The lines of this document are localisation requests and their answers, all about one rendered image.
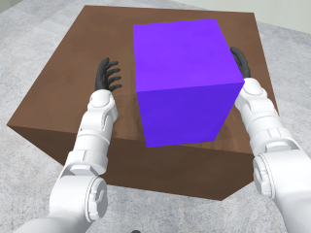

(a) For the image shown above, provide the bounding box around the left robot hand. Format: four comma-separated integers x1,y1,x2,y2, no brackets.
94,57,122,92

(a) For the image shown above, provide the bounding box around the left robot forearm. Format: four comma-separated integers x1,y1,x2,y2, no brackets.
49,89,119,211

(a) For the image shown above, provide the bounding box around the robot right upper arm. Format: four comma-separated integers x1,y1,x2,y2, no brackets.
253,150,311,233

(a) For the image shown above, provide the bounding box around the pedestal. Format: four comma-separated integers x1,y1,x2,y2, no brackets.
6,5,279,201

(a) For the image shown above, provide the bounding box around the right robot forearm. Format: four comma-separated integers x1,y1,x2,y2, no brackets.
234,78,311,163

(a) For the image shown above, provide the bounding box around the carton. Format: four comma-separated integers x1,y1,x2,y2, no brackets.
133,18,245,148

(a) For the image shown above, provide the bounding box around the right robot hand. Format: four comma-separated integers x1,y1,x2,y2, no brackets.
230,46,251,79

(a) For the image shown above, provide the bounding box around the robot left upper arm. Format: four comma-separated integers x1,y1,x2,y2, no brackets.
13,175,108,233

